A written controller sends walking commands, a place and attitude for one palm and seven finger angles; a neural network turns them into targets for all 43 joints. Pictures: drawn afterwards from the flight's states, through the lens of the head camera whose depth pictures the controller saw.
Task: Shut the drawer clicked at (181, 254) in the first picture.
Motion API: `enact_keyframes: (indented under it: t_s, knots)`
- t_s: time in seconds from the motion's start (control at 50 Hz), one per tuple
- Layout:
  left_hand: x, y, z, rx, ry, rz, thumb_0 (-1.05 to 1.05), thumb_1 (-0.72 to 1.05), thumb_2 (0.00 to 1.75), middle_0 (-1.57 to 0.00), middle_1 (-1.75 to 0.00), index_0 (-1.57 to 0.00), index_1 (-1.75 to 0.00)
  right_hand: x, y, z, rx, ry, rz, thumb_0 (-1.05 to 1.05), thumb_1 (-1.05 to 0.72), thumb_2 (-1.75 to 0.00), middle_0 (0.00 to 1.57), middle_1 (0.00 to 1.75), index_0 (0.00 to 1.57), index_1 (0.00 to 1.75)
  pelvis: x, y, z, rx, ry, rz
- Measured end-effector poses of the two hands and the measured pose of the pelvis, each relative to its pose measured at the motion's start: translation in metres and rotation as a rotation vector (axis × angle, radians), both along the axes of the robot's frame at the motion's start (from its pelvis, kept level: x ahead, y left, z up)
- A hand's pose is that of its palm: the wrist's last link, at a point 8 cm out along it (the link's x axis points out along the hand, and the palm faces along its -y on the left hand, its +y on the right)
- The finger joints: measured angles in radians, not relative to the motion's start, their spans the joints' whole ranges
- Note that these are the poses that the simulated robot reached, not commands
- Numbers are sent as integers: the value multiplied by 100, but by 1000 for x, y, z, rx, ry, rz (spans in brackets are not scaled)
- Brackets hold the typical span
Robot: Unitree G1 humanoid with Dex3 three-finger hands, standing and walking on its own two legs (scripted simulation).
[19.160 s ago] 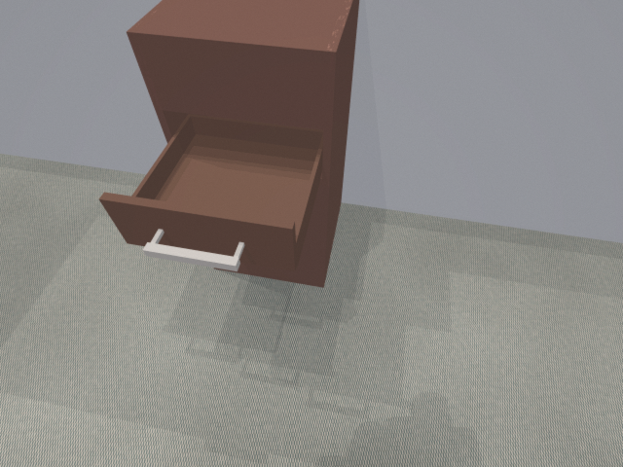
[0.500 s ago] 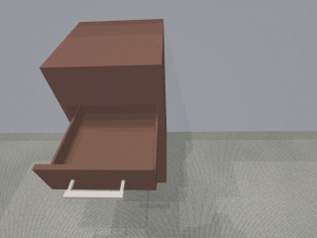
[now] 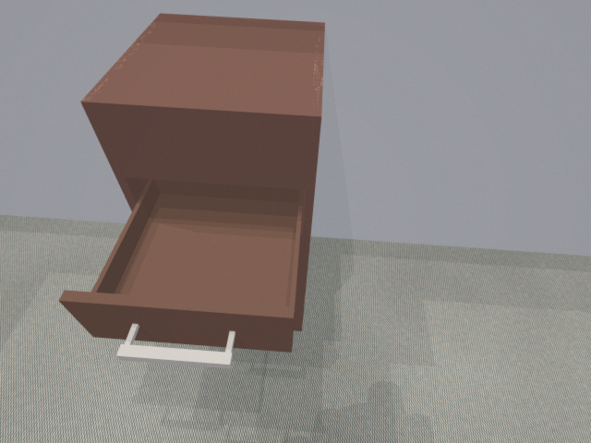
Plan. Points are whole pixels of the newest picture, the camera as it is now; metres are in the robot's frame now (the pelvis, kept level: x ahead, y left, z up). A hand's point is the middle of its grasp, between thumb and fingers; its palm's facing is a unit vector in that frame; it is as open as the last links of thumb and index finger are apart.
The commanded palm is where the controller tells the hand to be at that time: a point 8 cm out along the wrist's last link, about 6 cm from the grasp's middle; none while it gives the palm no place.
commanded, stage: look again from close up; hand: left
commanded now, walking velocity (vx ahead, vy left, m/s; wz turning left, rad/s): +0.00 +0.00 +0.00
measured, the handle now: (179, 344) +0.29 +0.22 -0.14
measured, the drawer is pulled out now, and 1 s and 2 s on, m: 0.30 0.30 0.30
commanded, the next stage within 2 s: raise the hand and make a fist in 0.38 s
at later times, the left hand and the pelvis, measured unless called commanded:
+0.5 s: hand out of the picture +0.00 +0.20 -0.18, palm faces +0.02 -0.98 -0.18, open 7.4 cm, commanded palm +0.10 +0.24 -0.07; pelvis +0.01 +0.03 +0.00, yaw +0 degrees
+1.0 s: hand out of the picture +0.10 +0.20 -0.09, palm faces +0.15 -0.99 -0.06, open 5.4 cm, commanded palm +0.10 +0.23 -0.06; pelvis -0.06 +0.02 -0.10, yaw +2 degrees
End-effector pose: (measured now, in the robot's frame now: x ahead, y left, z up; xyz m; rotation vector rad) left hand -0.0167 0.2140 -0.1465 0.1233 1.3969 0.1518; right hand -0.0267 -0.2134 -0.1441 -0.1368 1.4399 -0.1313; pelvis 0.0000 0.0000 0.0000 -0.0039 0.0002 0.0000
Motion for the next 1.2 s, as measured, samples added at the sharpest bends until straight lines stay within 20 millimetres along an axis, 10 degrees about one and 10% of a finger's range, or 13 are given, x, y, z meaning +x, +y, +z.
enact_keyframes:
  t_s: [0.5,0.62,0.74,0.86,0.94,1.0,1.12,1.2]
  knots:
    - [14,31,-2,4,-19,-17,1,91,90,-20,-30,-20,-29,18,34,1,-5,-37,3,1,-92,-90,20,30,20,30,8,32,0,-5,-11,-6]
    - [109,65,84,122,-616,42,4,96,90,-22,-33,-23,-32,55,17,10,-56,-375,24,3,-93,-90,20,30,20,30,-3,41,-6,13,11,18]
    - [188,20,144,-85,-1215,-69,2,94,90,-29,-41,-30,-41,127,-1,32,-95,-726,97,2,-92,-90,20,30,20,30,-25,41,-27,7,111,19]
    - [150,-16,102,-258,-1340,-156,1,91,90,-41,-53,-41,-53,188,-9,58,-130,-945,214,2,-91,-90,20,30,20,30,-41,28,-62,15,183,4]
    - [104,6,61,-129,-1202,-101,1,90,90,-49,-61,-50,-61,218,-1,50,-116,-994,289,2,-91,-90,20,30,20,30,-52,21,-86,6,216,24]
    - [85,32,68,8,-1243,-46,2,90,90,-55,-68,-56,-67,228,14,32,-77,-1003,328,1,-91,-90,19,30,19,30,-57,16,-99,-13,239,41]
    - [113,22,114,-28,-1532,-154,2,90,90,-66,-81,-67,-80,206,46,-14,52,-948,329,2,-90,-90,20,30,20,30,-68,13,-112,-52,257,67]
    - [150,-11,96,-223,-1383,-324,1,90,90,-74,-89,-75,-89,169,48,-34,86,-840,236,2,-90,-90,20,30,20,30,-69,12,-109,-40,269,57]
